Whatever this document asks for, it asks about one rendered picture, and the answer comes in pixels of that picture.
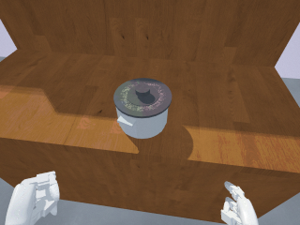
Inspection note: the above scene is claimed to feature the right robot hand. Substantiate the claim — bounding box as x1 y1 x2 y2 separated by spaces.
220 181 259 225

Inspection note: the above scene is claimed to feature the knob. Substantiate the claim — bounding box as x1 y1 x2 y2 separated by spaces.
135 83 150 98

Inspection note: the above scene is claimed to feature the table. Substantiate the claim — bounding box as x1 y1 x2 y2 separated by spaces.
0 0 300 224

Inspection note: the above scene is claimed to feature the pot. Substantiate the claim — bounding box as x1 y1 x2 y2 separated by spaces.
115 107 169 139

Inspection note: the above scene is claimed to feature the lid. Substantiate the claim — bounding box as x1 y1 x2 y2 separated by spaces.
113 78 173 119

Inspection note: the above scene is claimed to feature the left robot hand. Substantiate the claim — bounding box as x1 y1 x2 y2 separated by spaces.
5 171 60 225

